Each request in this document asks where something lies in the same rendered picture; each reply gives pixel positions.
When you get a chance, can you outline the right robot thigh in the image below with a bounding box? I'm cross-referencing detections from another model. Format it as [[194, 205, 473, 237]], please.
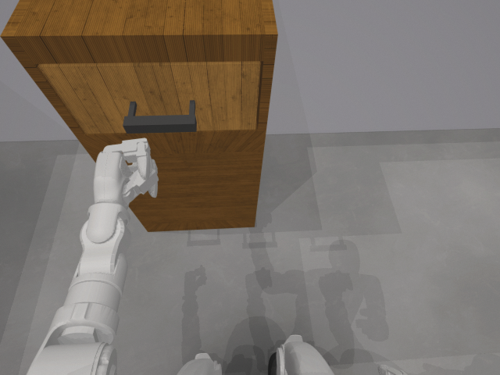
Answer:
[[277, 341, 334, 375]]

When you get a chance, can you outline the left robot hand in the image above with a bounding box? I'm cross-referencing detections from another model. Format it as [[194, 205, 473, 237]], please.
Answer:
[[93, 138, 159, 210]]

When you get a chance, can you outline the cabinet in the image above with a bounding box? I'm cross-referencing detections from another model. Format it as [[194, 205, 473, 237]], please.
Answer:
[[0, 0, 278, 232]]

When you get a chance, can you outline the robot left shin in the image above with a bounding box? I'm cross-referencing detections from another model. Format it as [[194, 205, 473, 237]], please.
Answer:
[[195, 353, 211, 359]]

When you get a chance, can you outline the handle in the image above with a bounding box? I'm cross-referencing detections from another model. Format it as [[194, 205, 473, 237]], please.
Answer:
[[123, 100, 197, 134]]

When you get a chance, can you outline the robot left forearm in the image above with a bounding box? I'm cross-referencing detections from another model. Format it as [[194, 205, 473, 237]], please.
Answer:
[[26, 202, 131, 375]]

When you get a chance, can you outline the left robot upper arm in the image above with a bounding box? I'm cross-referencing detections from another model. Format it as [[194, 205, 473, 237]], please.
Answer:
[[30, 342, 117, 375]]

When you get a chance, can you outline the drawer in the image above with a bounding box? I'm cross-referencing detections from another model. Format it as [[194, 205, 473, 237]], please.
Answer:
[[38, 61, 260, 134]]

